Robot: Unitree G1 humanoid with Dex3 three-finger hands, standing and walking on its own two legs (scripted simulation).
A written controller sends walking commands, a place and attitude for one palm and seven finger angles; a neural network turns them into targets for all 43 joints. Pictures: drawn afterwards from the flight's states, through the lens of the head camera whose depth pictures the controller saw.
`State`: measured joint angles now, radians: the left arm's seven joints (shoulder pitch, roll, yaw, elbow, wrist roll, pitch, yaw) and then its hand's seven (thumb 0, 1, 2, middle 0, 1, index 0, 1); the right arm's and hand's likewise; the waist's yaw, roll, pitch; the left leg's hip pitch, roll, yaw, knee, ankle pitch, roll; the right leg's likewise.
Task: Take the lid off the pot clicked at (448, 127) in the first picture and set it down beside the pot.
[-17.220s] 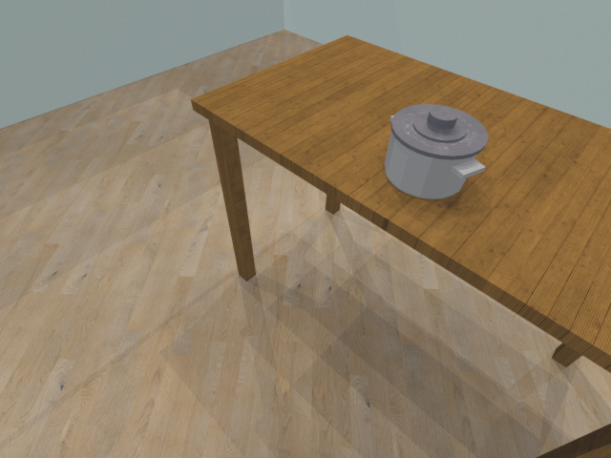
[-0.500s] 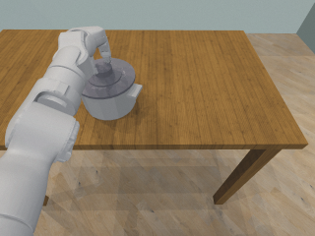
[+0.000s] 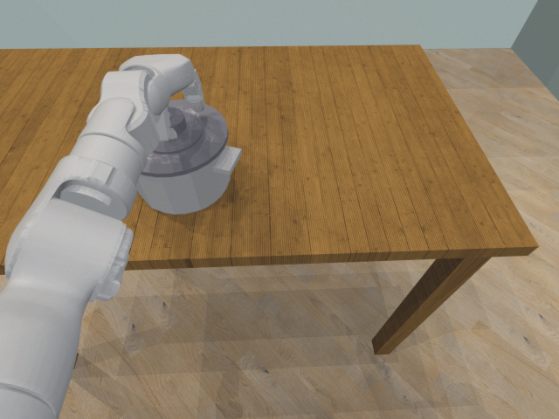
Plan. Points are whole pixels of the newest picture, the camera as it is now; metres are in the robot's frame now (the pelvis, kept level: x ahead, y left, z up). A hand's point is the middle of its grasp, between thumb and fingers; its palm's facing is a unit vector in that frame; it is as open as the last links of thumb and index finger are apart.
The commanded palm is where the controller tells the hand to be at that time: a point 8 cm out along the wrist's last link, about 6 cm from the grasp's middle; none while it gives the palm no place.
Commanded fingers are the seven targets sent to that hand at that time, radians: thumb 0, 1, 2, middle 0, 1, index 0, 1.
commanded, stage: raise the hand to come down again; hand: left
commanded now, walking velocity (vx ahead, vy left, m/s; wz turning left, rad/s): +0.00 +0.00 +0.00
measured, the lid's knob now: (168, 122) +0.53 +0.13 +0.14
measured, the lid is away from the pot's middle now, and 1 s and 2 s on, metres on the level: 0.00 0.00 0.00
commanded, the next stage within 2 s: move the open hand above the knob in 1.18 s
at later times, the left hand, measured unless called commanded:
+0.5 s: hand (162, 102) +0.50 +0.12 +0.19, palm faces -0.28 -0.03 -0.96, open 10.4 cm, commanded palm +0.50 +0.12 +0.25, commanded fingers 0.00 -0.21 1.17 -0.71 -0.25 -0.71 -0.25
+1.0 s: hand (148, 85) +0.51 +0.13 +0.21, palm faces -0.27 -0.03 -0.96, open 10.3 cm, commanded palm +0.50 +0.13 +0.26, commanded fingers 0.00 -0.22 1.19 -0.79 -0.08 -0.79 -0.08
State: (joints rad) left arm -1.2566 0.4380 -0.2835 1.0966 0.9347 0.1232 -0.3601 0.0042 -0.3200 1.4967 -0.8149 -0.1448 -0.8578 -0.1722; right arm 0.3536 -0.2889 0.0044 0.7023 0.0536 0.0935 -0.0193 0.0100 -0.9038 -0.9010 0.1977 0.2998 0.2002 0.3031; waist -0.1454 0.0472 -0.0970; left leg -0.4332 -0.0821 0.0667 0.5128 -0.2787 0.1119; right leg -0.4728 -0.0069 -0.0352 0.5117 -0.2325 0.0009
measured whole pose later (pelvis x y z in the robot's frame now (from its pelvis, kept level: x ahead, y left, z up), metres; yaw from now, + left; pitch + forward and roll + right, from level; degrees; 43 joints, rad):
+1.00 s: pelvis +0.00 -0.01 +0.01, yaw +0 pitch +9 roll -1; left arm -1.31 0.49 -0.28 1.09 0.94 0.19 -0.41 0.00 -0.20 1.18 -0.76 -0.16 -0.77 -0.16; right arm 0.33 -0.29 0.02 0.72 0.06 0.09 -0.03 0.01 -0.90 -0.90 0.20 0.30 0.20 0.30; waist -0.14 0.06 -0.08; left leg -0.35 -0.08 0.05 0.43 -0.24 0.10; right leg -0.39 0.00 -0.04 0.44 -0.20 -0.01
